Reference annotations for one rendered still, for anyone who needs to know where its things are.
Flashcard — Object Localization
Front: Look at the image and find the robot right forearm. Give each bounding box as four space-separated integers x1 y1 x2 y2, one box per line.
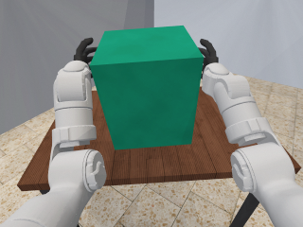
202 62 295 178

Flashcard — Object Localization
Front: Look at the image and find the carton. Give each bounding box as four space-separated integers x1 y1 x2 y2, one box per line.
89 26 204 150

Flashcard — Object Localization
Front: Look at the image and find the right robot hand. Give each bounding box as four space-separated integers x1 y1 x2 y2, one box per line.
198 39 219 79

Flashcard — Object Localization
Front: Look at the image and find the left robot upper arm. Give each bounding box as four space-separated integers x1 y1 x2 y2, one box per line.
0 148 107 227

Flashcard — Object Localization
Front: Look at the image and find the left robot hand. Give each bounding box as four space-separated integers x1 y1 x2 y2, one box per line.
73 37 98 79

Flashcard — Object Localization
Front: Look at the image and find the right robot upper arm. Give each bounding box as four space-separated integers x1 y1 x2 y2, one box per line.
230 142 303 227

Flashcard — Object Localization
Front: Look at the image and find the table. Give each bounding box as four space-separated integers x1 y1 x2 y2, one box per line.
17 86 301 227

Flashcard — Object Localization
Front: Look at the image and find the robot left forearm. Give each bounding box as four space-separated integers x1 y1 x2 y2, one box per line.
47 61 97 187

